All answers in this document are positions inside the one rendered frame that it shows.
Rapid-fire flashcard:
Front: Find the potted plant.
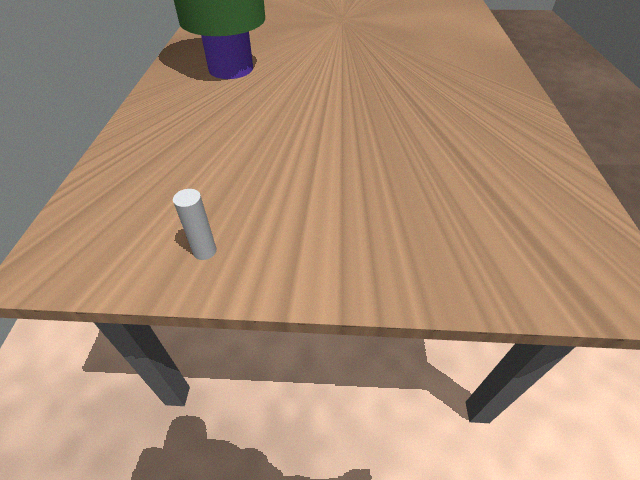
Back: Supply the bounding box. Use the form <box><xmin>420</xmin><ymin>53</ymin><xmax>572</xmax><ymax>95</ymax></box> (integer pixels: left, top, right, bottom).
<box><xmin>174</xmin><ymin>0</ymin><xmax>265</xmax><ymax>79</ymax></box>

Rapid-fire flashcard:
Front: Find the table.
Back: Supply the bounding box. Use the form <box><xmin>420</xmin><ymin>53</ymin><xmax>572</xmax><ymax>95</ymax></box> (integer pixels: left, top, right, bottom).
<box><xmin>0</xmin><ymin>0</ymin><xmax>640</xmax><ymax>423</ymax></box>

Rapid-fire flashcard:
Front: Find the can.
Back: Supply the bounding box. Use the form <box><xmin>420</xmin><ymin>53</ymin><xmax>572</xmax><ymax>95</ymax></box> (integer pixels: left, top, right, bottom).
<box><xmin>173</xmin><ymin>189</ymin><xmax>217</xmax><ymax>260</ymax></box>

